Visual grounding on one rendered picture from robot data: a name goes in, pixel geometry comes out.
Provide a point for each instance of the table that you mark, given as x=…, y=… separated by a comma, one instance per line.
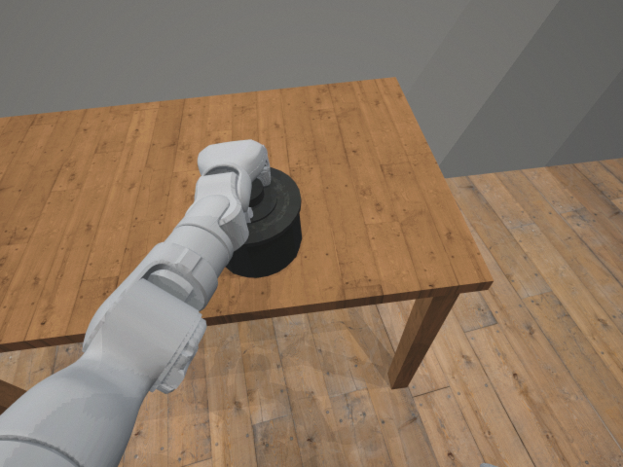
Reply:
x=86, y=194

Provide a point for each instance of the left robot forearm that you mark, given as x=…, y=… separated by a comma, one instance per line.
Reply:
x=187, y=265

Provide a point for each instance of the lid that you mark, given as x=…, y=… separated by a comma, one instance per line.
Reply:
x=277, y=212

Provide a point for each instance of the pot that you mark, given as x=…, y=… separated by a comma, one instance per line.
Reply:
x=268, y=258

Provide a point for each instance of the left robot upper arm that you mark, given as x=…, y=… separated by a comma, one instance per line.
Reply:
x=84, y=414

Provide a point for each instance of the knob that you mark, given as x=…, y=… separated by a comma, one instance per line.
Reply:
x=257, y=193

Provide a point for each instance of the left robot hand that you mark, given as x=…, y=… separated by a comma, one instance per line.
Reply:
x=249, y=154

